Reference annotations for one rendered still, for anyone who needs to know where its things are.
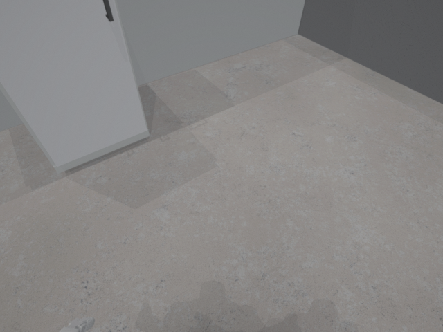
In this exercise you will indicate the fridge door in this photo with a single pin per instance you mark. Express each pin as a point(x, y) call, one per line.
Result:
point(67, 69)

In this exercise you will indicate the robot left hand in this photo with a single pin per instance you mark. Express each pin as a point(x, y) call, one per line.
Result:
point(79, 325)

